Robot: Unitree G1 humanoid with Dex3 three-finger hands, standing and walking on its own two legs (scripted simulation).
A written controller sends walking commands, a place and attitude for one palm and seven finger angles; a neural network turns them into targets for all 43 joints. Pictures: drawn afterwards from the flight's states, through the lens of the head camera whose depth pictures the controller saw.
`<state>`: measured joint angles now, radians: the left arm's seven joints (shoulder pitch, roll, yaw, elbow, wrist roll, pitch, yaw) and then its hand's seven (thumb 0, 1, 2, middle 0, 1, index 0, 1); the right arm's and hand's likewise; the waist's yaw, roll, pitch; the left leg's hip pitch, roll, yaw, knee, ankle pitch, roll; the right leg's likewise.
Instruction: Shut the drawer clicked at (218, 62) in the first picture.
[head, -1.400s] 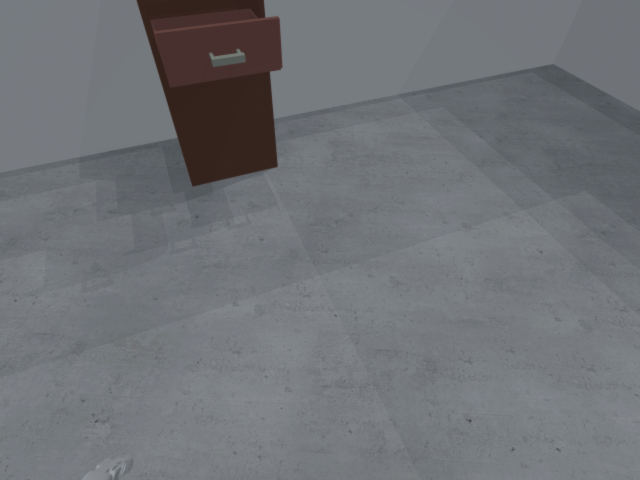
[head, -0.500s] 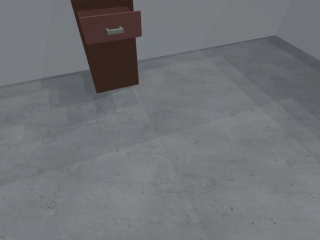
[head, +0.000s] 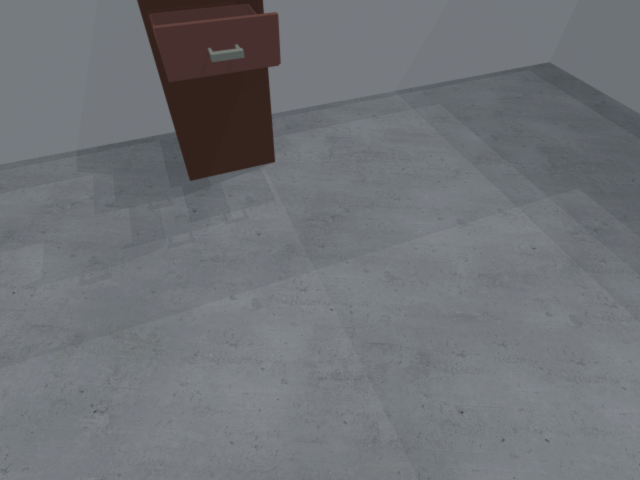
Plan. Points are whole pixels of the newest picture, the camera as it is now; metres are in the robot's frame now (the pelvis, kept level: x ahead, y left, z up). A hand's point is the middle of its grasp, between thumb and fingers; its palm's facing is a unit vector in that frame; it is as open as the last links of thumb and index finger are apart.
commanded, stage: look at it before walking up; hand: left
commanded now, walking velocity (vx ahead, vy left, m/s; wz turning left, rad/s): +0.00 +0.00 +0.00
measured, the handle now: (225, 51) +1.32 +0.38 -0.07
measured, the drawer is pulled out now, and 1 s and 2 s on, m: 0.27 0.27 0.27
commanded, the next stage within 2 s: walk to a spot facing it in 0.04 s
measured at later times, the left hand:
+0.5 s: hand out of the picture +0.04 +0.20 -0.20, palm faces +0.01 -0.99 -0.16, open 7.4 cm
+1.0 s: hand (253, 329) +0.41 +0.15 -0.19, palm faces -0.11 -0.98 -0.19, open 7.4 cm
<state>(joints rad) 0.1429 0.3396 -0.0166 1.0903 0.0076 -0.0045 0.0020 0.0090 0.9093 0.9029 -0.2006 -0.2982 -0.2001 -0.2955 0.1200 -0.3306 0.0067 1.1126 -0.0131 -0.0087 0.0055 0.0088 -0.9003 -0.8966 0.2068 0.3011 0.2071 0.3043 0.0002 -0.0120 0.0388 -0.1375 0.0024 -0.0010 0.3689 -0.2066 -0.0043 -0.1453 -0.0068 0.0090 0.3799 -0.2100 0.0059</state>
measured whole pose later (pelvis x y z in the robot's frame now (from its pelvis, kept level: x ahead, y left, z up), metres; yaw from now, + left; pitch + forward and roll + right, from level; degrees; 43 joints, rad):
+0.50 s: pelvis +0.07 +0.02 -0.02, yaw -2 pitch +0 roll -1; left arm 0.38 0.20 0.01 1.11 0.02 -0.01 -0.01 0.01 0.91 0.90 -0.20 -0.30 -0.20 -0.30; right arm 0.31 -0.20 0.00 1.12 -0.02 -0.02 0.01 0.01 -0.90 -0.90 0.20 0.30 0.20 0.30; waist 0.01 -0.02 -0.02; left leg -0.16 0.03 0.05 0.60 -0.45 0.02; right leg -0.15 0.01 0.04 0.54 -0.41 0.01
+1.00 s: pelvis +0.29 -0.02 -0.03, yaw -7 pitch -3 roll -1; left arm 0.15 0.19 0.04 1.01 0.01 -0.06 0.01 0.00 0.92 0.90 -0.20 -0.30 -0.20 -0.29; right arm 0.43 -0.11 -0.03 1.17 -0.01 -0.04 -0.02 0.01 -0.90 -0.90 0.21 0.30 0.20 0.30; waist -0.04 -0.02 0.10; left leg -0.30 0.07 0.04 1.33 -0.38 0.04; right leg -0.33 0.04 -0.19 0.62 -0.25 -0.12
